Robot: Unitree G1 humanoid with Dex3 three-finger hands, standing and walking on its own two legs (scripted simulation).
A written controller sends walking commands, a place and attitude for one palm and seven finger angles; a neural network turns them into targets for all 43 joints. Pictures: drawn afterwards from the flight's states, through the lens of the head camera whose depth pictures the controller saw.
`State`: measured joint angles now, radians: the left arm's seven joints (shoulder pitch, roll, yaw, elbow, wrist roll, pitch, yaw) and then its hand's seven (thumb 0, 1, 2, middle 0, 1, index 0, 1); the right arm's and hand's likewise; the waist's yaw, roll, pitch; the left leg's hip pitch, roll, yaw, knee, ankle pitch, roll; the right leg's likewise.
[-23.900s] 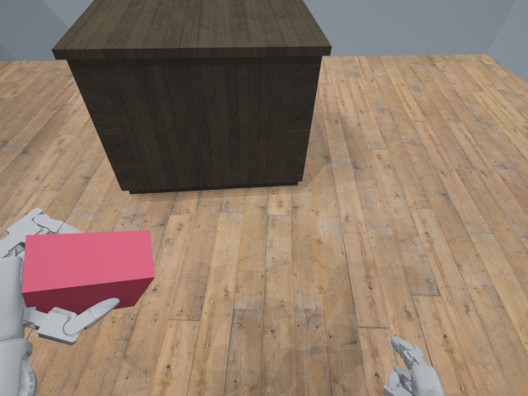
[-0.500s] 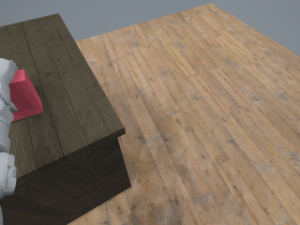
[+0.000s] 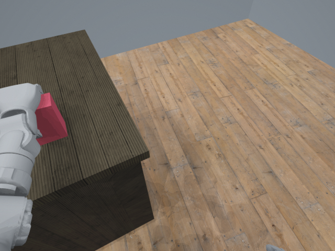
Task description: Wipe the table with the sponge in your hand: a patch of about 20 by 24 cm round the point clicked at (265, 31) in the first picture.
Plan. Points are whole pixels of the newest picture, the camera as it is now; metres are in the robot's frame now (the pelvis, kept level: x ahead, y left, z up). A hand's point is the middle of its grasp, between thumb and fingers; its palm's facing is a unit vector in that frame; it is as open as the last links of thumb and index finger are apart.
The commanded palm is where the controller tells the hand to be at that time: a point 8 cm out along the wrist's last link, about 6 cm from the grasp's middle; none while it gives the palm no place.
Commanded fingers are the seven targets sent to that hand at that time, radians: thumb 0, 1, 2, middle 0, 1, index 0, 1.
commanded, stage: wipe back along the middle lane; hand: left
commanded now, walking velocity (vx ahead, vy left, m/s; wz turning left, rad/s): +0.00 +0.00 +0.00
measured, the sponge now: (35, 128) +0.39 +0.36 +0.07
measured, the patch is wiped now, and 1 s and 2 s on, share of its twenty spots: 0.25 0.70 0.85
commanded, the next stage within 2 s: slide across to the third lane in 0.90 s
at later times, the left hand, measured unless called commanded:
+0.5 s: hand (30, 130) +0.36 +0.33 +0.11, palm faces -0.01 +0.03 -1.00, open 10.0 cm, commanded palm +0.31 +0.31 +0.14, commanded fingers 0.00 0.10 1.30 -1.20 -1.60 -1.20 -1.60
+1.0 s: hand (37, 149) +0.30 +0.29 +0.11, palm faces +0.03 +0.03 -1.00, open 10.0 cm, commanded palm +0.27 +0.27 +0.14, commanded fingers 0.00 0.10 1.30 -1.20 -1.60 -1.20 -1.60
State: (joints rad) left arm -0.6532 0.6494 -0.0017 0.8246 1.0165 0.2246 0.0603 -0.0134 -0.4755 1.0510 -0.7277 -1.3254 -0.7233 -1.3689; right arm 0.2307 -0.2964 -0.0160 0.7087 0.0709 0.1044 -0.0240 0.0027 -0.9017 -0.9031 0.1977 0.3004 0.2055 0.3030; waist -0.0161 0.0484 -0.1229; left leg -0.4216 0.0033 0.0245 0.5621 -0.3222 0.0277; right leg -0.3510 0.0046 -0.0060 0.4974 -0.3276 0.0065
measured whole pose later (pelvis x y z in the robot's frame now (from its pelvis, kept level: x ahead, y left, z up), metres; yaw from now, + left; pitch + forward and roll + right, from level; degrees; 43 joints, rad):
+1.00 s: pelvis +0.00 -0.02 +0.00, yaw +1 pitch +3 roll +0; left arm -0.22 0.50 -0.09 0.22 0.97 0.46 0.03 0.01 -0.46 1.04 -0.71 -1.34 -0.71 -1.38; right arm 0.09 -0.29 0.02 0.68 0.07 0.09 -0.04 0.01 -0.90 -0.90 0.20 0.30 0.20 0.30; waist 0.06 0.09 -0.08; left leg -0.25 -0.01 0.01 0.50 -0.30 0.01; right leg -0.20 0.00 -0.02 0.49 -0.34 -0.01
